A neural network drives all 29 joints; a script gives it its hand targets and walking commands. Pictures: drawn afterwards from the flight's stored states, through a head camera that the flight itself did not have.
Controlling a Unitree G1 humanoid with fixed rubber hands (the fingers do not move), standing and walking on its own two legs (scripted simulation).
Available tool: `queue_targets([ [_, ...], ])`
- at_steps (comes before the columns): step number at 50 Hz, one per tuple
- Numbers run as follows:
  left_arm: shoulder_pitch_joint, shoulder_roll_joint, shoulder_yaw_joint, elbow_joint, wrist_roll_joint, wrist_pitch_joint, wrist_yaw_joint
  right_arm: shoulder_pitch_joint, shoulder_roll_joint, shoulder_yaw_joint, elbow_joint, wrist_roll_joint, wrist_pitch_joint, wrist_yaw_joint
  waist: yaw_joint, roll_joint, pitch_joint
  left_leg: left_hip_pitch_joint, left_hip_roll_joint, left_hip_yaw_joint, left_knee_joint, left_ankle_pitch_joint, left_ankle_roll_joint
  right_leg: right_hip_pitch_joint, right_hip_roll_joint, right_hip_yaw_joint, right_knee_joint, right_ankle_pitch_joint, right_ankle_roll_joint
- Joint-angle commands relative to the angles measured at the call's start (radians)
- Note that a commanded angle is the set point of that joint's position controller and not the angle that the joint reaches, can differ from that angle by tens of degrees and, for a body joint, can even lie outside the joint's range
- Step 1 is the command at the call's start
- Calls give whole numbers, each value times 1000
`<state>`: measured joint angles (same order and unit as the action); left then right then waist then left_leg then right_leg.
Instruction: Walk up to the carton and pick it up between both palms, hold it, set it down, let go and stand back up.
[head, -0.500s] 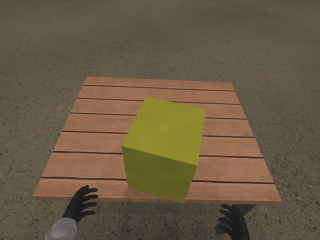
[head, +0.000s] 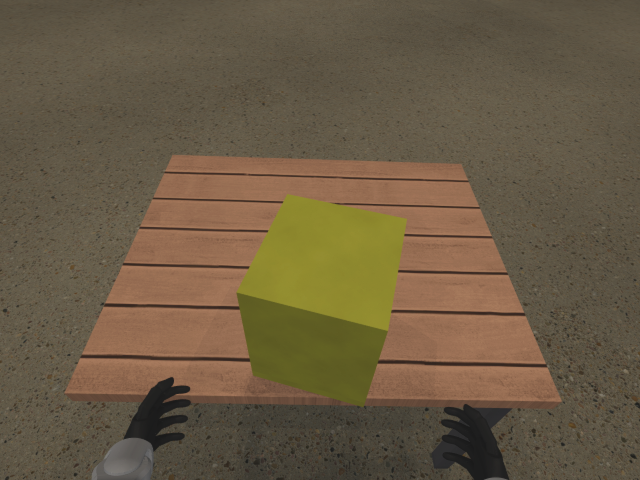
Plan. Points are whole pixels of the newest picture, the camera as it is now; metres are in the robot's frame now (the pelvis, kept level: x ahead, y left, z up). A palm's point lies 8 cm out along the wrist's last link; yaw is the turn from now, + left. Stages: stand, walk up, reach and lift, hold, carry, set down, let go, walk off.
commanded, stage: set down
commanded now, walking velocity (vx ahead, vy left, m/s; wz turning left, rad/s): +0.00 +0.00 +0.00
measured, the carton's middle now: (325, 301) +0.41 -0.02 -0.07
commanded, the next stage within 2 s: let go in 0.12 s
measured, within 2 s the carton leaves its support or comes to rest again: neither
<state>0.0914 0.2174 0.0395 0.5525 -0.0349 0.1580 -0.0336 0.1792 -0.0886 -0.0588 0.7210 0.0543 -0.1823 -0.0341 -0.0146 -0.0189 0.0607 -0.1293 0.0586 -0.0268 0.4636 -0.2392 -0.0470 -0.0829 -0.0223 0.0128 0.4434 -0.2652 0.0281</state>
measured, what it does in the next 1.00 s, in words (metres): stands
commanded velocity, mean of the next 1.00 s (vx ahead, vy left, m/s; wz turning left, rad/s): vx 0.00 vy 0.00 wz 0.00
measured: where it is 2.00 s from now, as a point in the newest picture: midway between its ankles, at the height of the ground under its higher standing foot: outside the picture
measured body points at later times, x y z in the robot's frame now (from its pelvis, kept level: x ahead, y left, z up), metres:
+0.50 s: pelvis +0.00 +0.00 +0.00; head -0.01 +0.01 +0.45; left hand +0.20 +0.23 -0.08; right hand +0.17 -0.23 -0.08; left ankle +0.01 +0.15 -0.74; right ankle -0.01 -0.14 -0.74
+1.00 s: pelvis +0.02 +0.00 +0.00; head +0.02 +0.00 +0.45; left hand +0.21 +0.24 -0.08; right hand +0.16 -0.27 -0.09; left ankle +0.01 +0.15 -0.74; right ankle -0.01 -0.14 -0.74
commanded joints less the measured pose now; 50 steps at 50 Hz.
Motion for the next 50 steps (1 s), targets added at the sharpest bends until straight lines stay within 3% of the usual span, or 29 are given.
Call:
queue_targets([
  [1, -30, 76, 1, -168, 43, -7, 31, -134, -206, -10, -171, -85, 2, 35, 16, 121, -47, 94, -65, 118, -139, 169, -19, -26, 83, -81, -127, 82, -52],
  [2, -26, 87, 0, -157, 35, -6, 30, -129, -201, -14, -172, -83, 0, 31, 6, 133, -38, 98, -65, 121, -132, 184, -19, -44, 79, -80, -123, 104, -47],
  [3, -9, 78, -3, -149, 37, -4, 28, -105, -214, -13, -167, -83, 2, 32, 10, 103, -54, 122, -71, 123, -134, 217, -24, -35, 82, -82, -132, 119, -46],
  [5, 5, 83, 12, -175, 45, -9, 30, -108, -209, -5, -171, -84, -8, 31, 22, 121, -67, 160, -74, 121, -118, 244, -22, -57, 81, -74, -132, 142, -47],
  [8, -10, 66, -2, -157, 46, -7, 27, -117, -212, -18, -156, -85, -4, 36, 1, 84, -45, 142, -68, 115, -118, 239, -21, -56, 81, -78, -138, 138, -49],
  [12, -14, 60, 3, -164, 61, 5, 33, -126, -227, -10, -130, -76, -4, 45, 15, 138, -63, 151, -66, 109, -127, 238, -30, -59, 86, -79, -127, 129, -52],
  [17, -13, 42, -4, -140, 67, 18, 39, -126, -255, -31, -102, -92, 4, 52, 14, 106, -52, 143, -68, 113, -128, 216, -27, -64, 93, -85, -134, 108, -49],
  [18, -8, 64, 5, -198, 60, 3, 40, -122, -233, -17, -152, -78, -3, 48, 19, 114, -68, 133, -72, 121, -120, 212, -17, -51, 85, -73, -129, 119, -44],
  [21, 12, 21, -14, -106, 78, 32, 44, -131, -253, -29, -62, -94, 11, 64, 10, 127, -28, 137, -62, 111, -130, 191, -30, -80, 90, -82, -130, 97, -58],
  [22, 7, 53, -3, -147, 60, 19, 35, -113, -233, -16, -113, -85, 6, 52, 11, 109, -48, 117, -70, 125, -121, 204, -21, -49, 83, -76, -129, 123, -43],
  [23, 11, 25, -8, -116, 85, 28, 41, -125, -250, -24, -57, -93, 11, 63, 20, 131, -38, 132, -63, 114, -127, 218, -36, -64, 90, -84, -127, 109, -53],
  [24, 4, 43, -11, -160, 64, 19, 42, -120, -237, -21, -95, -84, 3, 59, 12, 109, -64, 141, -72, 113, -120, 214, -27, -54, 87, -81, -131, 125, -49],
  [28, 31, 21, -12, -128, 84, 22, 45, -112, -257, -28, -63, -91, 3, 62, 13, 131, -47, 149, -64, 108, -122, 237, -29, -75, 91, -82, -127, 139, -58],
  [29, 62, 252, 79, -48, 66, -68, 65, -26, -357, -34, -47, -116, 73, 37, 32, 129, -4, -89, 22, -12, -67, 244, 32, -81, -51, 19, -47, 164, -29],
  [30, 30, 265, 70, -35, 64, -104, 63, -55, -379, -38, -51, -121, 103, 24, 28, 166, -1, -134, -2, 30, -75, 135, 29, -70, -70, 44, -70, 125, -25],
  [31, 12, 286, 75, -15, 73, -123, 62, -40, -357, -31, -46, -122, 119, 26, 22, 146, 11, -144, -13, 30, -70, 75, 30, -85, -62, 41, -70, 77, -31],
  [32, 23, 268, 75, -29, 73, -139, 53, -31, -371, -36, -40, -118, 131, 21, 27, 84, 18, -150, -12, 28, -65, 46, 37, -96, -56, 21, -68, 55, -29],
  [33, -2, 289, 80, -16, 82, -149, 52, -26, -378, -31, -37, -117, 142, 15, 7, 71, -18, -152, -4, 25, -80, 14, 42, -83, -60, 43, -67, 57, -31],
  [34, 28, 260, 70, -4, 76, -154, 48, -50, -390, -35, -41, -116, 136, 26, 42, 122, -31, -140, -18, 16, -69, -8, 43, -94, -66, 45, -64, 25, -33],
  [36, 4, 277, 77, -10, 87, -174, 41, -6, -369, -32, -47, -102, 135, 30, 17, 46, -59, -133, 0, -10, -56, 6, 49, -87, -59, 32, -67, 20, -38],
  [37, 15, 266, 72, 0, 79, -175, 40, -83, -390, -33, -53, -112, 137, 36, 45, 94, -35, -137, -9, -3, -52, 12, 55, -115, -67, 50, -70, 35, -37],
  [38, 28, 259, 61, 15, 86, -174, 41, -47, -361, -35, -61, -103, 133, 37, 24, 69, -83, -111, 0, -12, -53, 22, 55, -86, -66, 28, -66, 42, -32],
  [39, 18, 257, 62, 16, 79, -180, 38, -50, -394, -38, -52, -101, 131, 38, 31, 113, -112, -103, 3, -18, -50, 50, 54, -70, -76, 40, -59, 76, -42],
  [40, 15, 272, 67, 22, 82, -186, 36, -47, -371, -29, -64, -94, 132, 40, 14, 108, -108, -86, 3, 3, -51, 77, 50, -77, -67, 41, -52, 109, -42],
  [41, -6, 275, 74, 31, 79, -184, 38, -55, -387, -26, -49, -104, 137, 39, 36, 90, -85, -110, 10, -7, -52, 121, 49, -76, -68, 31, -46, 99, -37],
  [42, 16, 250, 56, 27, 79, -182, 37, -74, -392, -32, -59, -100, 142, 44, 38, 112, -79, -82, 16, -12, -40, 155, 49, -102, -69, 20, -47, 132, -38],
  [43, 12, 285, 70, 44, 82, -182, 37, -31, -394, -29, -46, -98, 148, 37, 27, 69, -94, -70, 23, -17, -50, 146, 47, -65, -69, 32, -49, 166, -38],
  [48, 20, 271, 63, 68, 77, -186, 38, -50, -416, -34, -51, -88, 146, 27, 27, 142, -114, -48, 28, -20, -37, 243, 46, -60, -78, 30, -41, 220, -36],
  [50, -1, 280, 64, 68, 78, -185, 40, -46, -417, -38, -47, -88, 152, 25, 19, 136, -130, -36, 36, -21, -44, 247, 46, -55, -70, 19, -35, 216, -44],
])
